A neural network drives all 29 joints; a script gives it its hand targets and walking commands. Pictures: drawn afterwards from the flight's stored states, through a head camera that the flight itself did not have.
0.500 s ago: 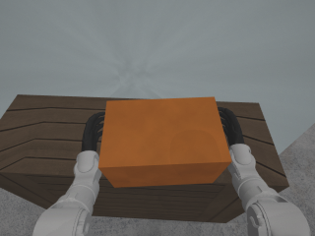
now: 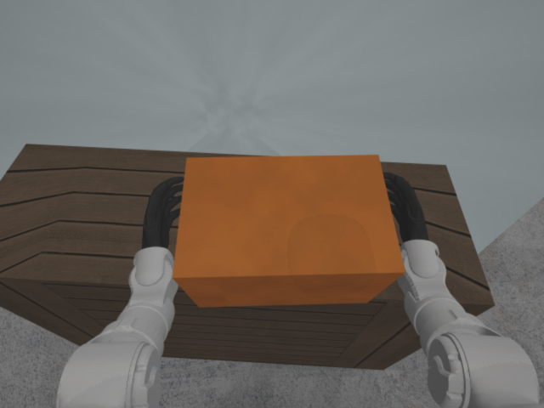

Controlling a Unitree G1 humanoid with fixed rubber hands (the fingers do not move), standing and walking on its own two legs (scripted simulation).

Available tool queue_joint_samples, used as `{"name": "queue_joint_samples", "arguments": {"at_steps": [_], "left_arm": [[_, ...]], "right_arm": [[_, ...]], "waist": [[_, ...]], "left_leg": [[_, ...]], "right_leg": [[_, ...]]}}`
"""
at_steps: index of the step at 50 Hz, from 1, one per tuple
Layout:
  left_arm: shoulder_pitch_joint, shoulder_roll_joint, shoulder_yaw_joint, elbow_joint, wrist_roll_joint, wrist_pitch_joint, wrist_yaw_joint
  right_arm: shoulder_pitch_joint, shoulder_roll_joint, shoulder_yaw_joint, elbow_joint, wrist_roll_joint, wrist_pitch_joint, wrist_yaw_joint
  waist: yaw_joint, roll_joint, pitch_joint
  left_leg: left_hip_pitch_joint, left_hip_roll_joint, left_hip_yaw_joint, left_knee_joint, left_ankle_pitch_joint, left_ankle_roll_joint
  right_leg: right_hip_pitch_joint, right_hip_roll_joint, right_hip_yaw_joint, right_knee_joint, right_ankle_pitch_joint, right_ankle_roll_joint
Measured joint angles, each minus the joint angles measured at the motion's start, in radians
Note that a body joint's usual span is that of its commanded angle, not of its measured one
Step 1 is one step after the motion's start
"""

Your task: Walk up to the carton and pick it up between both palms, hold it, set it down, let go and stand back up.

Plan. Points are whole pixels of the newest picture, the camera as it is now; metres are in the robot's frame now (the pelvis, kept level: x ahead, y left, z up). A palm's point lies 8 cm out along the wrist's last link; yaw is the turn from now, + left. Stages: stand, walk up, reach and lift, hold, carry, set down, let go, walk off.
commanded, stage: reach and lift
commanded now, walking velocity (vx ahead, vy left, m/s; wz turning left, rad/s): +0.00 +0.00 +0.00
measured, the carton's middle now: (283, 235) +0.40 +0.02 +0.00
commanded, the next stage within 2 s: none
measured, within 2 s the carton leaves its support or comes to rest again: neither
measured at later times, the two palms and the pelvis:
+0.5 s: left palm (157, 220) +0.38 +0.21 +0.06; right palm (421, 212) +0.41 -0.18 +0.07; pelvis +0.02 -0.01 +0.00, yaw +0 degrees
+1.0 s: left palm (135, 180) +0.37 +0.21 +0.16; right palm (457, 190) +0.38 -0.18 +0.16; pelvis +0.01 -0.01 +0.01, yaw +2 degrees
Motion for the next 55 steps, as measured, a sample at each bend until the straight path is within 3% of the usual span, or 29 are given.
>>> {"name": "queue_joint_samples", "arguments": {"at_steps": [7,13,21,28,32,39,47,55], "left_arm": [[0.008,0.006,-0.045,-0.008,-0.048,0.037,0.007],[0.05,0.006,-0.096,-0.051,-0.107,0.078,0.018],[0.153,0.014,-0.146,-0.245,-0.178,0.171,0.037],[0.181,0.033,-0.14,-0.43,-0.173,0.349,0.04],[0.188,0.044,-0.122,-0.547,-0.141,0.478,0.046],[0.185,0.031,-0.041,-0.678,0.005,0.72,0.015],[0.192,0.019,-0.002,-0.807,0.067,0.853,-0.007],[0.183,-0.02,0.108,-0.886,0.194,0.994,-0.086]], "right_arm": [[-0.005,-0.006,0.047,0.005,0.041,0.036,0.0],[0.026,-0.015,0.141,-0.054,0.12,0.102,-0.005],[0.098,-0.03,0.266,-0.225,0.249,0.201,-0.019],[0.156,-0.044,0.309,-0.413,0.333,0.355,-0.056],[0.177,-0.046,0.304,-0.52,0.359,0.461,-0.074],[0.18,-0.032,0.275,-0.593,0.333,0.644,-0.083],[0.192,0.007,0.196,-0.665,0.276,0.725,-0.058],[0.169,0.06,0.131,-0.677,0.215,0.821,-0.034]], "waist": [[0.0,0.01,-0.021],[0.001,0.018,-0.048],[-0.013,0.034,-0.063],[-0.019,0.028,-0.038],[-0.032,0.028,-0.015],[-0.046,0.011,0.066],[-0.065,-0.017,0.06],[-0.096,-0.042,0.138]], "left_leg": [[-0.014,0.004,0.003,0.016,-0.012,0.001],[-0.017,0.009,0.002,0.032,-0.03,-0.001],[0.017,0.012,-0.01,0.044,-0.049,-0.006],[0.118,0.011,-0.012,0.009,-0.042,-0.011],[0.187,0.009,-0.02,-0.018,-0.033,-0.014],[0.347,0.0,-0.024,-0.084,-0.01,-0.014],[0.399,-0.003,-0.034,-0.101,-0.006,-0.018],[0.514,-0.011,-0.027,-0.128,-0.006,-0.012]], "right_leg": [[-0.01,0.003,0.001,0.006,-0.005,0.001],[-0.007,0.008,0.001,0.009,-0.016,-0.001],[0.034,0.012,-0.008,0.012,-0.034,-0.005],[0.131,0.014,-0.006,-0.012,-0.034,-0.009],[0.204,0.014,-0.01,-0.043,-0.025,-0.012],[0.356,0.008,-0.01,-0.088,-0.015,-0.012],[0.411,0.007,-0.017,-0.105,-0.015,-0.014],[0.516,-0.001,-0.009,-0.112,-0.025,-0.008]]}}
